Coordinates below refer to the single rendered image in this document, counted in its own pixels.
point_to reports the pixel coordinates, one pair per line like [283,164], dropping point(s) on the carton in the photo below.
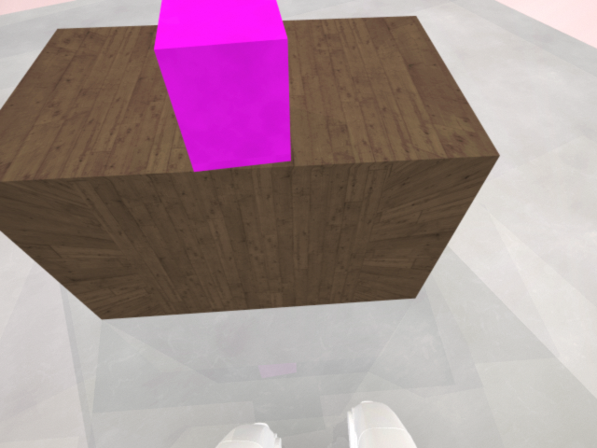
[225,67]

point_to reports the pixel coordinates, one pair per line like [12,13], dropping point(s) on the right robot thigh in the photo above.
[375,425]

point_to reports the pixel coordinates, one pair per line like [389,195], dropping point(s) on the left robot thigh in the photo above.
[251,436]

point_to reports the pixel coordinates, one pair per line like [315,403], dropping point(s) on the robot thigh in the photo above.
[375,425]
[251,436]

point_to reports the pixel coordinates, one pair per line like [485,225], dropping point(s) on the pedestal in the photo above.
[97,187]

